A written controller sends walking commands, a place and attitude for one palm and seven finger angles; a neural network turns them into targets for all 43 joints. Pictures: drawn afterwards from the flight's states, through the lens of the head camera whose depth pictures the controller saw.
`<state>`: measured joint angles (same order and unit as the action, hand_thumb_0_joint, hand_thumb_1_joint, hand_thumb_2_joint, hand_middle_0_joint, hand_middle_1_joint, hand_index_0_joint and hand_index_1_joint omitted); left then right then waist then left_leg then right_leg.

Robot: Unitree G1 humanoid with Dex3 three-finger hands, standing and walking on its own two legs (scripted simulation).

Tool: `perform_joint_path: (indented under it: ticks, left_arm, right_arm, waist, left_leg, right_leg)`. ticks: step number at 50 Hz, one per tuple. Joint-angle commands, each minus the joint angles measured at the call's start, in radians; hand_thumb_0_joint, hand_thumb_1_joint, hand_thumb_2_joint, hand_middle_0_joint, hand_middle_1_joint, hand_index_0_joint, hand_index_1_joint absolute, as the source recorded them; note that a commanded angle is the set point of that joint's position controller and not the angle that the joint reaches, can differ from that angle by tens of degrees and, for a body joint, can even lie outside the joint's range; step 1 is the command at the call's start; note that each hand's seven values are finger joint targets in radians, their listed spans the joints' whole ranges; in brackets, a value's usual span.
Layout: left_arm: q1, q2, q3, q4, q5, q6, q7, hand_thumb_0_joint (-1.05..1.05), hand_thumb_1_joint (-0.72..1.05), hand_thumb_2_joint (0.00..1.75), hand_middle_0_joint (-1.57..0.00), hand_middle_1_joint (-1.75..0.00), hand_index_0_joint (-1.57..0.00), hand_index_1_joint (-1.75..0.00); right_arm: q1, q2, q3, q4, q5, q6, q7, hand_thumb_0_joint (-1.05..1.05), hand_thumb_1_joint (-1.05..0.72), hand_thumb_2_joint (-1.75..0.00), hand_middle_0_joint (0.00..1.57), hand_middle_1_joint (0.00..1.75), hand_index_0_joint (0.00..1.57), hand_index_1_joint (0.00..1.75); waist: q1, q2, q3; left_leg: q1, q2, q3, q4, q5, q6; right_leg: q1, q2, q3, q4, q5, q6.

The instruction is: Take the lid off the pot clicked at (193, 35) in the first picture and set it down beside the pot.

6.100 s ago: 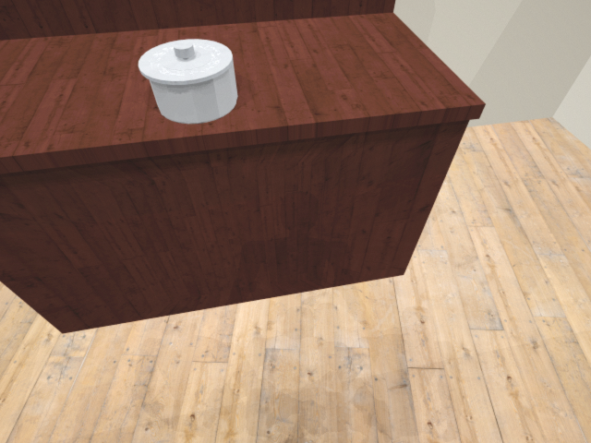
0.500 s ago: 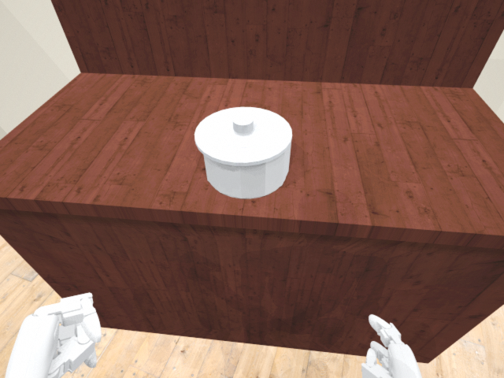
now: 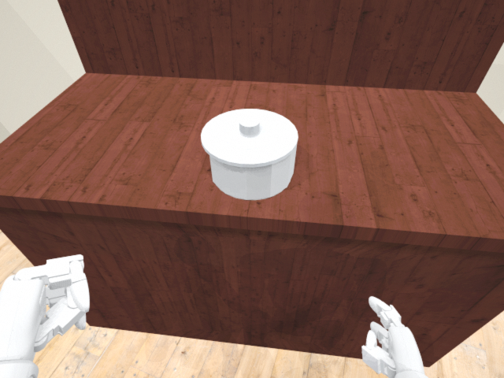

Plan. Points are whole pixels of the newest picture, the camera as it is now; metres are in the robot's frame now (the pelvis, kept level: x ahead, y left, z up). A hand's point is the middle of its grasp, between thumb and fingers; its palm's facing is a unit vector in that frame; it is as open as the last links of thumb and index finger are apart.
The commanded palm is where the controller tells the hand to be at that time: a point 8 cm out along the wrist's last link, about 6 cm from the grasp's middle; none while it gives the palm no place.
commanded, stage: raise the hand higher, near the body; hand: left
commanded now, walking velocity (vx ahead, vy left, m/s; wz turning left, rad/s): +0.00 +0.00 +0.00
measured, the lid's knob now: (249, 125) +0.54 +0.09 +0.15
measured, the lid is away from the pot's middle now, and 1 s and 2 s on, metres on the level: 0.01 0.01 0.01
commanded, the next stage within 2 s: reach forward and open the fingers in 0.24 s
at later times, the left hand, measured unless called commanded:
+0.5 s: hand (68, 266) +0.18 +0.25 +0.17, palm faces +0.34 -0.38 -0.86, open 3.0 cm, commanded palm +0.14 +0.26 +0.20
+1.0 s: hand (71, 240) +0.21 +0.26 +0.18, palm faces -0.01 -0.04 -1.00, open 5.7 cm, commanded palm +0.18 +0.25 +0.24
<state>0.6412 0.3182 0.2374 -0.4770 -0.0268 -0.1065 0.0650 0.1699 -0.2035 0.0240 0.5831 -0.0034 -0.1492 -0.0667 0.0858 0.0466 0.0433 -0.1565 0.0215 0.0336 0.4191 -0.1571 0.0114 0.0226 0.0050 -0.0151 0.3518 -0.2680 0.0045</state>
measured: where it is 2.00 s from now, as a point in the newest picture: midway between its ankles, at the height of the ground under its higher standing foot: outside the picture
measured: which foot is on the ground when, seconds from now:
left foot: down 0.00-1.00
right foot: down 0.00-1.00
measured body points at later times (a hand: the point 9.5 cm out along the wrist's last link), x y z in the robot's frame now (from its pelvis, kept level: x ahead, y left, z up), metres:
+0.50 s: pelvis -0.02 +0.00 -0.01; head -0.02 -0.02 +0.44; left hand +0.15 +0.27 +0.21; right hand +0.19 -0.21 -0.09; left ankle +0.05 +0.11 -0.74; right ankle -0.04 -0.12 -0.74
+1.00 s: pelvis -0.04 +0.00 -0.01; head -0.06 -0.05 +0.44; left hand +0.20 +0.26 +0.23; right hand +0.20 -0.19 -0.08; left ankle +0.05 +0.11 -0.74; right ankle -0.04 -0.12 -0.74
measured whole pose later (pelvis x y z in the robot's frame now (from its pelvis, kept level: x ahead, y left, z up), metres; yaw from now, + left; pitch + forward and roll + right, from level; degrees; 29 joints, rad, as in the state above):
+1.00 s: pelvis -0.04 +0.00 -0.01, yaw +2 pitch -6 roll -1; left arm -0.05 0.68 0.05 -0.27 0.74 0.13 -0.34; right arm 0.07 -0.28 0.06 0.59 0.03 0.05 -0.01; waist 0.10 0.14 0.03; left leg -0.25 0.01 0.00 0.43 -0.08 0.01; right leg -0.10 0.00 -0.05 0.46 -0.26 0.00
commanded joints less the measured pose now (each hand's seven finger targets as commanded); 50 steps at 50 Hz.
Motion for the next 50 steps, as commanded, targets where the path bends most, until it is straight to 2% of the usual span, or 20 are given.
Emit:
perform_joint_path:
  ticks: [1, 3, 15, 17, 18, 19, 21, 24, 25, 27, 30, 31, 35, 36, 39, 41, 43, 45, 48, 50]
  left_arm:
    - [-0.063, 0.149, 0.118, -0.241, -0.013, -0.074, 0.021, 0.0, 0.9, 0.9, -1.3, -1.5, -1.3, -1.5]
    - [-0.092, 0.149, 0.12, -0.221, -0.017, -0.073, 0.021, 0.0, 0.9, 0.9, -1.3, -1.5, -1.3, -1.5]
    - [-0.182, 0.199, 0.198, -0.253, -0.029, -0.103, 0.026, 0.0, 0.9, 0.9, -1.3, -1.5, -1.3, -1.5]
    - [-0.211, 0.177, 0.177, -0.259, -0.03, -0.112, 0.024, 0.0, 0.9, 0.9, -1.3, -1.5, -1.3, -1.5]
    - [-0.242, 0.367, 0.125, -0.297, 0.353, -0.006, 0.059, 0.0, 0.87, 0.92, -1.29, -1.46, -1.29, -1.46]
    - [-0.281, 0.293, 0.12, -0.348, 0.359, 0.047, 0.078, 0.0, 0.84, 0.94, -1.28, -1.43, -1.28, -1.43]
    - [-0.211, 0.353, 0.127, -0.349, 0.515, 0.138, 0.094, 0.0, 0.77, 0.98, -1.27, -1.36, -1.27, -1.36]
    - [-0.268, 0.414, 0.112, -0.295, 0.659, 0.22, 0.063, 0.0, 0.68, 1.05, -1.25, -1.25, -1.25, -1.25]
    - [-0.276, 0.44, 0.126, -0.272, 0.675, 0.244, 0.04, 0.0, 0.65, 1.07, -1.24, -1.22, -1.24, -1.22]
    - [-0.419, 0.453, 0.071, -0.225, 0.725, 0.253, -0.008, 0.0, 0.59, 1.11, -1.22, -1.15, -1.22, -1.15]
    - [-0.485, 0.483, 0.056, -0.174, 0.733, 0.269, -0.088, 0.0, 0.49, 1.17, -1.2, -1.04, -1.2, -1.04]
    - [-0.577, 0.487, 0.017, -0.184, 0.743, 0.259, -0.116, 0.0, 0.46, 1.19, -1.19, -1.0, -1.19, -1.0]
    - [-0.671, 0.57, 0.058, -0.103, 0.752, 0.26, -0.197, 0.0, 0.33, 1.28, -1.15, -0.86, -1.15, -0.86]
    - [-0.75, 0.563, 0.022, -0.09, 0.76, 0.253, -0.22, 0.0, 0.3, 1.3, -1.14, -0.83, -1.14, -0.83]
    - [-0.81, 0.578, 0.011, 0.009, 0.768, 0.251, -0.27, 0.0, 0.2, 1.36, -1.11, -0.72, -1.11, -0.72]
    - [-0.858, 0.585, 0.002, -0.004, 0.774, 0.246, -0.305, 0.0, 0.13, 1.4, -1.09, -0.65, -1.09, -0.65]
    - [-0.882, 0.601, 0.005, 0.02, 0.775, 0.239, -0.329, 0.0, 0.06, 1.45, -1.07, -0.58, -1.07, -0.58]
    - [-0.875, 0.611, 0.024, 0.013, 0.774, 0.239, -0.35, 0.0, 0.0, 1.49, -1.04, -0.51, -1.04, -0.51]
    - [-0.973, 0.619, -0.002, 0.098, 0.776, 0.232, -0.381, 0.0, -0.1, 1.55, -1.01, -0.4, -1.01, -0.4]
    - [-0.969, 0.629, 0.017, 0.076, 0.772, 0.232, -0.394, 0.0, -0.16, 1.59, -0.99, -0.33, -0.99, -0.33]
  right_arm:
    - [-0.132, -0.093, -0.032, -0.162, 0.0, -0.055, -0.005, 0.0, -0.9, -0.9, 0.2, 0.3, 0.2, 0.3]
    - [-0.132, -0.097, -0.035, -0.159, 0.001, -0.049, -0.007, 0.0, -0.9, -0.9, 0.2, 0.3, 0.2, 0.3]
    - [-0.137, -0.107, -0.037, -0.141, -0.005, -0.055, -0.002, 0.0, -0.9, -0.9, 0.2, 0.3, 0.2, 0.3]
    - [-0.139, -0.104, -0.037, -0.138, -0.007, -0.057, -0.002, 0.0, -0.9, -0.9, 0.2, 0.3, 0.2, 0.3]
    - [-0.154, -0.183, -0.028, -0.149, -0.035, 0.002, 0.015, 0.0, -0.9, -0.9, 0.2, 0.3, 0.2, 0.3]
    - [-0.169, -0.147, -0.034, -0.186, -0.023, 0.035, 0.033, 0.0, -0.9, -0.9, 0.2, 0.3, 0.2, 0.3]
    - [-0.187, -0.153, -0.042, -0.205, -0.01, 0.085, 0.053, 0.0, -0.9, -0.9, 0.2, 0.3, 0.2, 0.3]
    - [-0.224, -0.168, -0.045, -0.207, 0.003, 0.15, 0.066, 0.0, -0.9, -0.9, 0.2, 0.3, 0.2, 0.3]
    - [-0.265, -0.161, -0.041, -0.219, 0.022, 0.156, 0.068, 0.0, -0.9, -0.9, 0.2, 0.3, 0.2, 0.3]
    - [-0.261, -0.164, -0.042, -0.19, 0.027, 0.166, 0.062, 0.0, -0.9, -0.9, 0.2, 0.3, 0.2, 0.3]
    - [-0.298, -0.16, -0.034, -0.193, 0.05, 0.157, 0.059, 0.0, -0.9, -0.9, 0.2, 0.3, 0.2, 0.3]
    - [-0.283, -0.165, -0.03, -0.176, 0.04, 0.154, 0.054, 0.0, -0.9, -0.9, 0.2, 0.3, 0.2, 0.3]
    - [-0.305, -0.163, -0.019, -0.167, 0.044, 0.142, 0.045, 0.0, -0.9, -0.9, 0.2, 0.3, 0.2, 0.3]
    - [-0.292, -0.164, -0.013, -0.15, 0.035, 0.145, 0.042, 0.0, -0.9, -0.9, 0.2, 0.3, 0.2, 0.3]
    - [-0.285, -0.166, -0.011, -0.139, 0.034, 0.149, 0.035, 0.0, -0.9, -0.9, 0.2, 0.3, 0.2, 0.3]
    - [-0.296, -0.163, -0.005, -0.149, 0.031, 0.146, 0.045, 0.0, -0.9, -0.9, 0.2, 0.3, 0.2, 0.3]
    - [-0.296, -0.164, -0.008, -0.151, 0.029, 0.148, 0.044, 0.0, -0.9, -0.9, 0.2, 0.3, 0.2, 0.3]
    - [-0.307, -0.162, -0.009, -0.166, 0.032, 0.144, 0.054, 0.0, -0.9, -0.9, 0.2, 0.3, 0.2, 0.3]
    - [-0.293, -0.172, -0.008, -0.154, 0.032, 0.153, 0.05, 0.0, -0.9, -0.9, 0.2, 0.3, 0.2, 0.3]
    - [-0.302, -0.169, -0.012, -0.17, 0.037, 0.146, 0.056, 0.0, -0.9, -0.9, 0.2, 0.3, 0.2, 0.3]
  waist:
    - [-0.01, 0.044, -0.042]
    - [-0.013, 0.009, -0.018]
    - [-0.005, 0.025, -0.058]
    - [-0.008, 0.013, -0.057]
    - [-0.001, 0.1, -0.073]
    - [0.007, 0.129, -0.073]
    - [0.037, 0.166, -0.13]
    - [0.032, 0.026, -0.16]
    - [0.031, 0.014, -0.162]
    - [0.012, -0.003, -0.179]
    - [0.013, -0.001, -0.188]
    - [0.004, -0.004, -0.22]
    - [0.01, 0.014, -0.169]
    - [0.003, 0.028, -0.192]
    - [0.001, 0.013, -0.134]
    - [0.006, 0.043, -0.184]
    - [0.011, 0.036, -0.183]
    - [0.012, 0.077, -0.199]
    - [0.006, 0.008, -0.156]
    - [0.009, 0.059, -0.189]
  left_leg:
    - [0.174, -0.006, -0.013, -0.052, 0.068, 0.006]
    - [0.175, -0.002, -0.012, -0.061, 0.045, 0.007]
    - [0.201, -0.002, -0.009, -0.059, 0.05, 0.005]
    - [0.203, -0.001, -0.009, -0.059, 0.054, 0.006]
    - [0.048, -0.027, 0.012, -0.025, 0.081, -0.002]
    - [0.005, -0.027, 0.009, -0.028, 0.098, -0.006]
    - [-0.006, -0.019, 0.022, -0.008, 0.08, -0.01]
    - [-0.007, -0.029, 0.013, 0.024, 0.075, -0.002]
    - [-0.008, -0.027, 0.009, 0.031, 0.058, -0.002]
    - [0.012, -0.035, -0.006, 0.03, 0.044, 0.006]
    - [0.04, -0.04, -0.022, 0.021, 0.037, 0.01]
    - [0.052, -0.047, -0.028, 0.013, 0.046, 0.014]
    - [0.061, -0.049, -0.034, -0.005, 0.04, 0.013]
    - [0.067, -0.056, -0.032, -0.012, 0.05, 0.015]
    - [0.063, -0.055, -0.026, -0.034, 0.012, 0.012]
    - [0.072, -0.062, -0.027, -0.037, 0.038, 0.013]
    - [0.076, -0.062, -0.022, -0.039, 0.031, 0.015]
    - [0.086, -0.06, -0.026, -0.035, 0.043, 0.014]
    - [0.06, -0.064, -0.015, -0.049, 0.006, 0.015]
    - [0.081, -0.064, -0.02, -0.041, 0.023, 0.018]
  right_leg:
    - [-0.218, 0.018, -0.019, -0.098, 0.106, -0.014]
    - [-0.235, 0.019, -0.017, -0.112, 0.08, -0.011]
    - [-0.214, 0.023, -0.006, -0.128, 0.085, -0.013]
    - [-0.216, 0.017, -0.008, -0.126, 0.084, -0.012]
    - [-0.247, 0.027, -0.038, -0.002, 0.103, -0.003]
    - [-0.24, 0.025, -0.069, 0.033, 0.094, -0.018]
    - [-0.235, 0.033, -0.052, 0.061, 0.065, -0.028]
    - [-0.266, 0.032, -0.041, 0.066, 0.037, -0.021]
    - [-0.271, 0.036, -0.031, 0.061, 0.032, -0.02]
    - [-0.291, 0.025, -0.032, 0.057, 0.014, -0.012]
    - [-0.287, 0.034, -0.024, 0.045, 0.032, -0.009]
    - [-0.272, 0.024, -0.029, 0.047, 0.04, -0.007]
    - [-0.267, 0.035, -0.024, 0.02, 0.046, -0.01]
    - [-0.253, 0.026, -0.031, 0.022, 0.049, -0.01]
    - [-0.272, 0.029, -0.031, -0.009, 0.01, -0.005]
    - [-0.236, 0.028, -0.031, -0.001, 0.035, -0.012]
    - [-0.24, 0.028, -0.026, -0.008, 0.025, -0.008]
    - [-0.233, 0.038, -0.022, -0.007, 0.036, -0.016]
    - [-0.255, 0.028, -0.03, -0.024, -0.004, -0.006]
    - [-0.244, 0.037, -0.02, -0.019, 0.011, -0.014]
